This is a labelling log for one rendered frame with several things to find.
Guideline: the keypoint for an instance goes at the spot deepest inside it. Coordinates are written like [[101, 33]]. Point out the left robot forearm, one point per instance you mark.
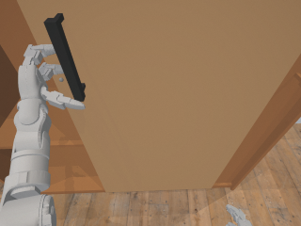
[[29, 163]]

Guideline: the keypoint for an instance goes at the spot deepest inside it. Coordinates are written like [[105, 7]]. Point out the wardrobe door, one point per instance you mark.
[[285, 97], [172, 86]]

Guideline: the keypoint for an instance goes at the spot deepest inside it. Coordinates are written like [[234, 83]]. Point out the robot right hand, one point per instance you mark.
[[238, 216]]

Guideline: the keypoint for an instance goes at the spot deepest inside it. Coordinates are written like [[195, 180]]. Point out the robot left upper arm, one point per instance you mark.
[[36, 210]]

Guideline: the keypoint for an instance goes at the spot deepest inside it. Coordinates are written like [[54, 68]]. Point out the robot left hand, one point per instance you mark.
[[31, 78]]

